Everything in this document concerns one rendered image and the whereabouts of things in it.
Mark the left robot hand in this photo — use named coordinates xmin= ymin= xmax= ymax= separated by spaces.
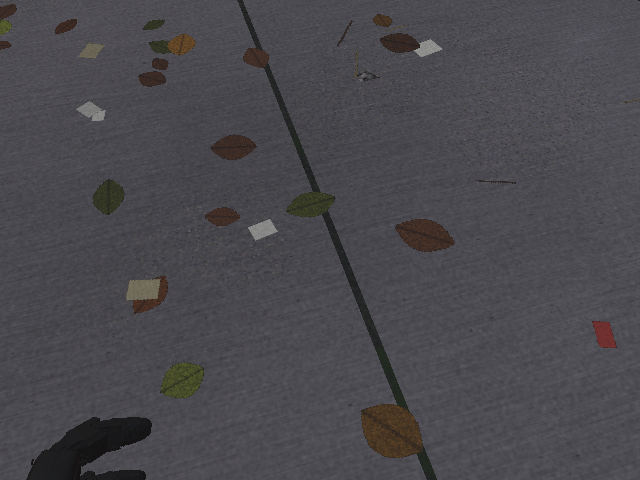
xmin=26 ymin=417 xmax=152 ymax=480

